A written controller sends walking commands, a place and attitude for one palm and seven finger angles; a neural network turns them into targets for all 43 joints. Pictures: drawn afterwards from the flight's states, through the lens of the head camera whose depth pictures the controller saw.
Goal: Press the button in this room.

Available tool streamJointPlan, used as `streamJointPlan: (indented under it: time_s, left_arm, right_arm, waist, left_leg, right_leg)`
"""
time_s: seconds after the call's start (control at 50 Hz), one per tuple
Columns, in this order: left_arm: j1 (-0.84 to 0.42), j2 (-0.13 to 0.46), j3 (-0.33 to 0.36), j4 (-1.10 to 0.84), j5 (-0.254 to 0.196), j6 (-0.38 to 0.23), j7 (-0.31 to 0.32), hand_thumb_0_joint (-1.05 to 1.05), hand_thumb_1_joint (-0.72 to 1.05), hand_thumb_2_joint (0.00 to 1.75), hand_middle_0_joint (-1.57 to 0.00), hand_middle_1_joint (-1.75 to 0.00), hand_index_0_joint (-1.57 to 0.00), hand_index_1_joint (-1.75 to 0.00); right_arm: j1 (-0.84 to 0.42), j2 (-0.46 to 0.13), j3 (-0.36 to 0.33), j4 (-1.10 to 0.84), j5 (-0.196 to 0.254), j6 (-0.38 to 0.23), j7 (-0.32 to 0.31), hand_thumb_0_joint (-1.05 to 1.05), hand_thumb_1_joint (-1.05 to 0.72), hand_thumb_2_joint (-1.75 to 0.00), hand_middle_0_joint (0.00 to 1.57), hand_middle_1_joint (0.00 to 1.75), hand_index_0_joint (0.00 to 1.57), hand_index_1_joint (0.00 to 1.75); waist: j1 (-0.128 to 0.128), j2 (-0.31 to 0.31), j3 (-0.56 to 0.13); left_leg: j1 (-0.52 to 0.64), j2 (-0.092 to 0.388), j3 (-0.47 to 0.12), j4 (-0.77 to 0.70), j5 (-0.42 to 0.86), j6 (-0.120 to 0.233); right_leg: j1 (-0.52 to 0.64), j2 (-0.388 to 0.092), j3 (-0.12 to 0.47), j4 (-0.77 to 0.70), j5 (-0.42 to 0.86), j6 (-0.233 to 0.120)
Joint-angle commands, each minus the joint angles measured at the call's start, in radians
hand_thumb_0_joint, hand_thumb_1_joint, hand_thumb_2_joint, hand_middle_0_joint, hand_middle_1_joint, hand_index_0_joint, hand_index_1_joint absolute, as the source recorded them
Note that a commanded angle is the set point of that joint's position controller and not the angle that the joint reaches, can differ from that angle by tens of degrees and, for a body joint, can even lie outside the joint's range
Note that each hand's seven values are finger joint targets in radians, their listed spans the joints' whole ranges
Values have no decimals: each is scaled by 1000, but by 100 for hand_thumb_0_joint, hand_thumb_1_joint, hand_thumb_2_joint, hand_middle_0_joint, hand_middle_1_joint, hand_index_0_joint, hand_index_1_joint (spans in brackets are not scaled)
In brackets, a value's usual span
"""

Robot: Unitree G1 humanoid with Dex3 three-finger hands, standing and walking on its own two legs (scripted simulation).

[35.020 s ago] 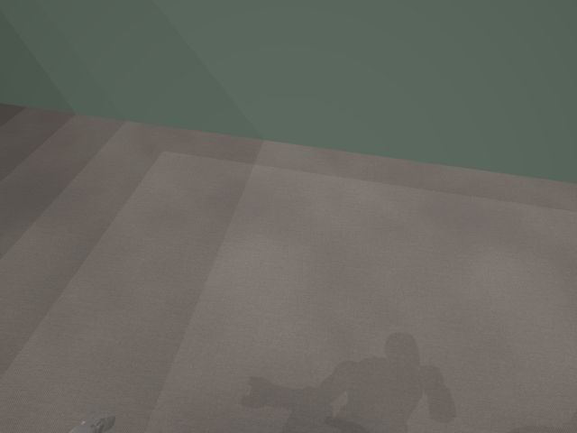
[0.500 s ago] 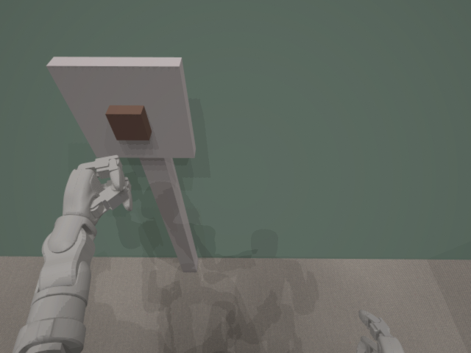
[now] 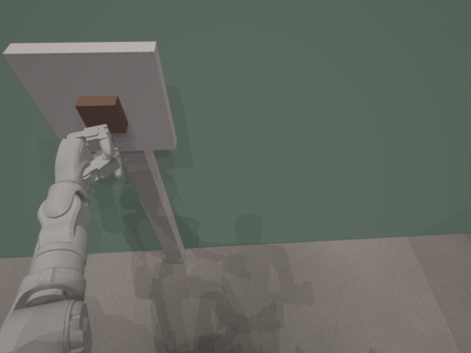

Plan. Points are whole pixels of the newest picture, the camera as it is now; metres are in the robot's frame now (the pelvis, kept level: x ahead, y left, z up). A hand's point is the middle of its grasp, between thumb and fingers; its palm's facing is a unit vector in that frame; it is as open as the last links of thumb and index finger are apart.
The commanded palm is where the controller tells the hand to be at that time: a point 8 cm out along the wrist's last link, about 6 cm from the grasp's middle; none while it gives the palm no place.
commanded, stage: aim a knuckle at the button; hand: left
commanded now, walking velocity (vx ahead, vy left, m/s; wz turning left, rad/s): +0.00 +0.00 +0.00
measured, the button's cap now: (103, 114) +0.49 +0.23 +0.13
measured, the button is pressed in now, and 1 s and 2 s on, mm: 0 0 13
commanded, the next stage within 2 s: press the button with the knuckle in 0.52 s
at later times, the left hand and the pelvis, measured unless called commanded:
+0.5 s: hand (110, 168) +0.40 +0.21 +0.09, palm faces +0.08 -1.00 -0.01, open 3.1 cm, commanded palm +0.36 +0.26 +0.10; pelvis +0.00 +0.00 +0.00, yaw +1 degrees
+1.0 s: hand (117, 155) +0.42 +0.20 +0.10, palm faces +0.06 -1.00 -0.01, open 3.1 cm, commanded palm +0.39 +0.25 +0.10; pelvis +0.00 +0.00 +0.00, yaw +0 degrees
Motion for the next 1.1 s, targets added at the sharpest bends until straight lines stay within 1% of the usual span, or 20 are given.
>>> streamJointPlan:
  time_s: [0.0,0.1,0.16,0.2,0.28,0.36,0.38,0.42,0.5,0.54,0.56,0.58,0.66,0.72,0.76,0.82,0.88,0.98,1.02,1.08]
  left_arm:
    - [-309,268,82,-204,-31,-55,0,0,90,90,-130,-150,-130,-150]
    - [-315,237,54,-330,-28,-85,6,0,90,90,-130,-150,-130,-150]
    - [-310,177,7,-311,-39,-77,7,0,90,90,-130,-150,-130,-150]
    - [-284,210,40,-300,-35,-64,14,0,90,90,-130,-150,-130,-150]
    - [-254,177,11,-334,-29,-53,17,0,90,90,-130,-150,-130,-150]
    - [-301,193,18,-313,-32,-46,22,0,90,90,-130,-150,-130,-150]
    - [-286,207,34,-294,-30,-44,22,0,90,90,-130,-150,-130,-150]
    - [-335,177,-4,-314,-26,-47,16,0,90,90,-130,-150,-130,-150]
    - [-287,153,-16,-328,-33,-51,12,0,90,90,-130,-150,-130,-150]
    - [-275,167,-2,-301,-34,-39,12,0,90,90,-130,-150,-130,-150]
    - [-298,171,-6,-297,-32,-39,15,0,90,90,-130,-150,-130,-150]
    - [-292,153,-20,-290,-29,-34,13,0,90,90,-130,-150,-130,-150]
    - [-353,202,13,-315,-26,-46,29,0,90,90,-130,-150,-130,-150]
    - [-408,178,-13,-302,-20,-59,31,0,90,90,-130,-150,-130,-150]
    - [-395,194,-5,-264,-14,-62,33,0,90,90,-130,-150,-130,-150]
    - [-408,204,8,-233,-13,-65,28,0,90,90,-130,-150,-130,-150]
    - [-376,228,36,-209,-16,-64,24,0,90,90,-130,-150,-130,-150]
    - [-408,214,23,-162,-13,-61,18,0,90,90,-130,-150,-130,-150]
    - [-452,273,63,-114,-12,-62,21,0,90,90,-130,-150,-130,-150]
    - [-542,278,48,-93,1,-84,17,0,90,90,-130,-150,-130,-150]
  right_arm:
    - [8,-149,-47,-137,1,-31,-5,0,-90,-90,20,30,20,30]
    - [5,-137,-54,-143,1,-33,-5,0,-90,-90,20,30,20,30]
    - [4,-135,-51,-133,3,-38,-5,0,-90,-90,20,30,20,30]
    - [-1,-141,-53,-131,4,-37,-7,0,-90,-90,20,30,20,30]
    - [-14,-132,-48,-141,4,-40,-4,0,-90,-90,20,30,20,30]
    - [-23,-136,-43,-138,4,-37,-8,0,-90,-90,20,30,20,30]
    - [-25,-136,-44,-138,7,-36,-10,0,-90,-90,20,30,20,30]
    - [-31,-133,-41,-140,6,-38,-11,0,-90,-90,20,30,20,30]
    - [-34,-131,-42,-149,5,-40,-6,0,-90,-90,20,30,20,30]
    - [-38,-134,-40,-147,6,-38,-6,0,-90,-90,20,30,20,30]
    - [-33,-137,-41,-142,7,-35,-6,0,-90,-90,20,30,20,30]
    - [-41,-134,-39,-147,8,-35,-5,0,-90,-90,20,30,20,30]
    - [-36,-136,-40,-141,3,-32,-10,0,-90,-90,20,30,20,30]
    - [-31,-132,-39,-131,3,-32,-10,0,-90,-90,20,30,20,30]
    - [-17,-137,-40,-124,1,-28,-10,0,-90,-90,20,30,20,30]
    - [-14,-138,-42,-120,1,-26,-9,0,-90,-90,20,30,20,30]
    - [-4,-140,-43,-124,0,-21,-5,0,-90,-90,20,30,20,30]
    - [8,-143,-44,-124,1,-11,-3,0,-90,-90,20,30,20,30]
    - [19,-151,-43,-112,0,-4,-8,0,-90,-90,20,30,20,30]
    - [29,-150,-42,-105,-1,-2,-11,0,-90,-90,20,30,20,30]
  waist:
    - [29,-3,-318]
    - [26,74,-362]
    - [4,6,-320]
    - [19,33,-319]
    - [24,44,-335]
    - [9,2,-293]
    - [18,-4,-288]
    - [9,48,-302]
    - [20,31,-343]
    - [24,27,-308]
    - [10,-9,-293]
    - [16,18,-287]
    - [14,27,-312]
    - [2,53,-324]
    - [1,17,-328]
    - [7,47,-341]
    - [18,14,-356]
    - [6,21,-318]
    - [-2,-24,-293]
    - [-20,1,-309]
  left_leg:
    - [152,-45,-60,-80,231,24]
    - [224,-38,-65,-74,283,20]
    - [211,-35,-69,-77,260,23]
    - [210,-39,-67,-80,253,22]
    - [224,-39,-67,-78,288,21]
    - [196,-42,-67,-78,232,25]
    - [193,-41,-69,-80,234,23]
    - [217,-43,-72,-75,244,20]
    - [237,-44,-72,-66,291,20]
    - [214,-44,-74,-70,272,18]
    - [205,-43,-78,-69,259,21]
    - [205,-45,-74,-72,246,20]
    - [207,-47,-75,-66,238,22]
    - [224,-46,-76,-63,247,20]
    - [213,-44,-83,-60,256,20]
    - [213,-46,-76,-60,247,18]
    - [194,-46,-72,-60,266,21]
    - [169,-47,-66,-61,237,22]
    - [128,-48,-64,-61,189,26]
    - [135,-48,-64,-55,172,30]
  right_leg:
    - [139,32,44,-81,324,-6]
    - [124,38,41,-73,340,-12]
    - [108,42,33,-83,323,-8]
    - [108,37,36,-82,321,-9]
    - [122,34,35,-76,352,-10]
    - [112,33,37,-86,316,-6]
    - [111,34,35,-85,313,-8]
    - [93,31,34,-79,312,-11]
    - [122,31,34,-72,360,-11]
    - [113,31,33,-75,346,-11]
    - [108,32,30,-79,334,-9]
    - [97,31,32,-79,321,-10]
    - [111,30,40,-81,315,-10]
    - [94,30,39,-77,319,-9]
    - [99,33,35,-72,319,-11]
    - [98,31,41,-72,319,-10]
    - [131,32,43,-70,350,-9]
    - [103,34,44,-76,327,-9]
    - [101,32,52,-85,294,-2]
    - [79,31,59,-84,270,-1]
